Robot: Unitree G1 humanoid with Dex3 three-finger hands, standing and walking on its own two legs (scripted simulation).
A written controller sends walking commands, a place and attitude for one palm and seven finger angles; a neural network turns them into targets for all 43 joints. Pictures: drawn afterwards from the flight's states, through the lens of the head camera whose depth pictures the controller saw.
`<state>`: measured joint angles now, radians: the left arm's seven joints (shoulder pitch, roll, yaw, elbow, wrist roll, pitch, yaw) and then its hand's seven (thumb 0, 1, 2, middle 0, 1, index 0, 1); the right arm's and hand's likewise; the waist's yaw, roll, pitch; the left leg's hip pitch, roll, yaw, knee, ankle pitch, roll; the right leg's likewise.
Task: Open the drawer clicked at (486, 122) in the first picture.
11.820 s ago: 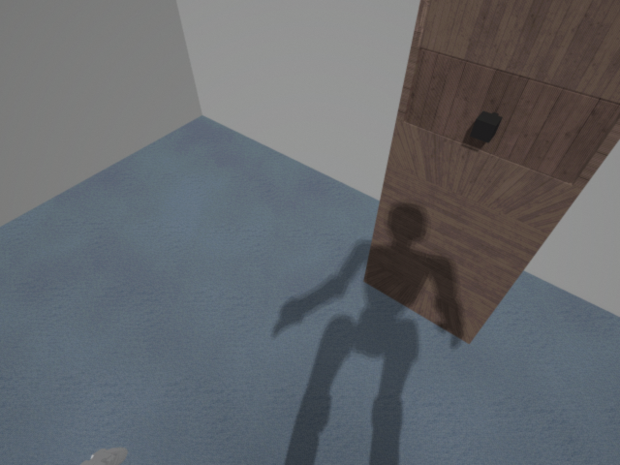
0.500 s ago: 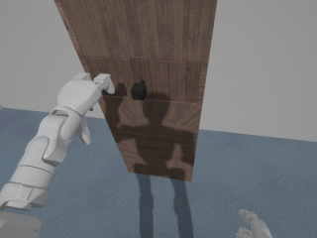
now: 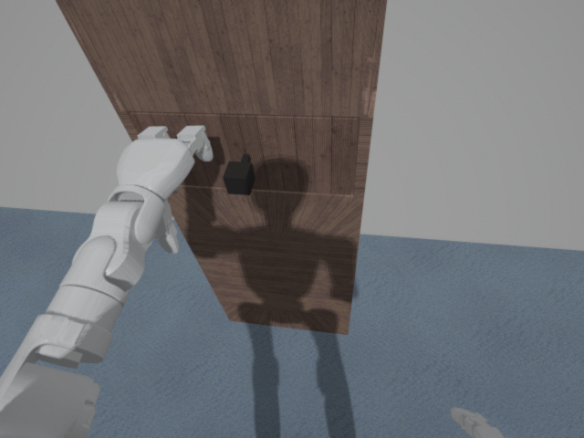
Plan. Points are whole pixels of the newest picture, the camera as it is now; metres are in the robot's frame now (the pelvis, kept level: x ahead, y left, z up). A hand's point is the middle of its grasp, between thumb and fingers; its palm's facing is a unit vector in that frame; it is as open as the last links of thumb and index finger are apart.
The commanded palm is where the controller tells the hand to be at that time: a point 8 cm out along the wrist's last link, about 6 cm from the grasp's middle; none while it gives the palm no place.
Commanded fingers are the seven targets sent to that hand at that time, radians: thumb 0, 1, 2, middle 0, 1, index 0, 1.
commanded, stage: move the hooked fingers above the handle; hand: left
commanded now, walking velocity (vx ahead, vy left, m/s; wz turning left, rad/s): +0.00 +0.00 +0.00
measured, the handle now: (242, 170) +0.53 +0.14 +0.05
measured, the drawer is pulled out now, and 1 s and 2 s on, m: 0.00 0.00 0.00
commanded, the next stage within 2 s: none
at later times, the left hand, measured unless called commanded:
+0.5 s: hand (206, 168) +0.47 +0.18 +0.11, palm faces -0.05 +0.00 -1.00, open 13.8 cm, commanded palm +0.46 +0.16 +0.17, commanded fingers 0.00 -0.50 0.30 -0.30 -1.20 -0.30 -1.20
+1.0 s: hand (213, 154) +0.49 +0.17 +0.12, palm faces +0.01 -0.01 -1.00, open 13.6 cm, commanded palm +0.46 +0.17 +0.17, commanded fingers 0.00 -0.50 0.30 -0.30 -1.20 -0.30 -1.20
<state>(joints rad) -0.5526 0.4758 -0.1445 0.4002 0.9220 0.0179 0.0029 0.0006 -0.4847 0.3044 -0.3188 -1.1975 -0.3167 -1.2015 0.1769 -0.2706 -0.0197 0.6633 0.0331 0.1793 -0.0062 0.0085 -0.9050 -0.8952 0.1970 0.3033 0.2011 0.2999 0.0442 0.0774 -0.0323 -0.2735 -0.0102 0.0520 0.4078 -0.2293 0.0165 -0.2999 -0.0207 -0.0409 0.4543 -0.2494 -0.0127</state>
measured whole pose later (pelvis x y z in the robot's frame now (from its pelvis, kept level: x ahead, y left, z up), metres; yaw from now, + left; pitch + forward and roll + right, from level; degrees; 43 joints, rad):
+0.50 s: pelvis +0.01 +0.00 -0.01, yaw +0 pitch +9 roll +1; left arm -0.82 0.43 -0.20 0.76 0.97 0.06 0.02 0.00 -0.48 0.30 -0.32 -1.20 -0.32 -1.20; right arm 0.24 -0.25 -0.03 0.69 0.02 0.19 -0.02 0.01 -0.90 -0.89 0.20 0.30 0.20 0.30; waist -0.01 0.06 -0.06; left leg -0.36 0.00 0.05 0.47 -0.27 0.01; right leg -0.38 -0.02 -0.04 0.51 -0.29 -0.02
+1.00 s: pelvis +0.00 -0.01 -0.01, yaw -2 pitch +10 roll +1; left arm -0.89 0.45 -0.10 0.94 1.01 0.08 0.12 0.00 -0.48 0.30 -0.36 -1.22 -0.35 -1.23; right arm 0.27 -0.25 -0.02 0.70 0.03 0.18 -0.06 0.01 -0.90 -0.89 0.20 0.30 0.20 0.30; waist -0.07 0.07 -0.08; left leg -0.38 0.01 0.09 0.46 -0.25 0.01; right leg -0.43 0.00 0.00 0.51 -0.26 -0.02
